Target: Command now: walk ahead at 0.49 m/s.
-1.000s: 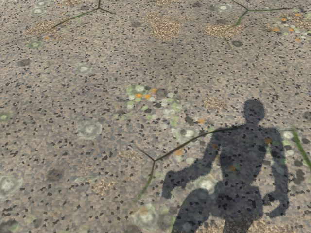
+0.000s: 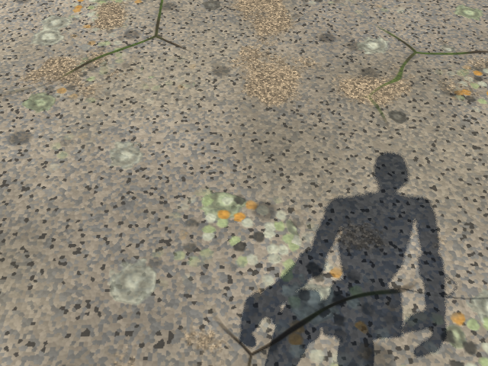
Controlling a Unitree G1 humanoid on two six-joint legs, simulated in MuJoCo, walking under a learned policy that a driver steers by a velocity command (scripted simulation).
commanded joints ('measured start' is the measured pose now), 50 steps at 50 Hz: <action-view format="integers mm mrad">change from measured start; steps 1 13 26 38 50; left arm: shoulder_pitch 38 -333 51 261 177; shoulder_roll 31 31 38 83 14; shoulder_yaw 6 -8 20 19 14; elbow -33 -176 -4 64 67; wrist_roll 7 -11 -23 -17 -14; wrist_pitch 20 3 -46 -46 17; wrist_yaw -10 -11 19 28 50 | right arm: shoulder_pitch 49 244 99 -326 -92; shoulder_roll -89 -94 -21 -31 -10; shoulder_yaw -10 2 -7 9 29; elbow -20 50 -28 -184 -66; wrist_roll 3 -10 -26 -8 14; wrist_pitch -28 -14 30 37 -8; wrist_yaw -3 -24 12 19 -32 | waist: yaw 31 -63 -40 50 14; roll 71 94 -19 -32 93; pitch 16 54 -31 48 -125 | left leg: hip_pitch -2 301 -320 -439 94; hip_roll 280 292 169 155 368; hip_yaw -256 -157 -138 -41 -236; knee -259 -171 778 274 2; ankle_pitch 91 500 -102 153 1036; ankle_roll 117 84 -48 -71 129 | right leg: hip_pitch -95 -146 321 511 106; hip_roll -51 18 -147 -134 47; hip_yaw -1 -93 157 35 77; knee -58 -535 -958 -985 -61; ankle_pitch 81 208 267 437 -222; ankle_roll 25 10 -140 -129 72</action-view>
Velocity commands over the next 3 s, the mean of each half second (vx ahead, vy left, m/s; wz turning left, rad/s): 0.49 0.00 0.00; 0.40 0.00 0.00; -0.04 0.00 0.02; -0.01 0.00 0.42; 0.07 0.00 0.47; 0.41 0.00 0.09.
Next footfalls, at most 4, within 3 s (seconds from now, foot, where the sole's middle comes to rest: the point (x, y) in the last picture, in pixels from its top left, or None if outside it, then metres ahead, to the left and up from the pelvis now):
0.36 right None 0.37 -0.11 -0.78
0.88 left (222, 302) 0.67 0.08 -0.78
1.40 right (290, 345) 0.55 -0.11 -0.78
1.84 left None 0.45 0.09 -0.78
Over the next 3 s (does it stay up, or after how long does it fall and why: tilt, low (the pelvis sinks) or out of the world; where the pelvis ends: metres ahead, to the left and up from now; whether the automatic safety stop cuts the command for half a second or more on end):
stays up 0.64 0.14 -0.02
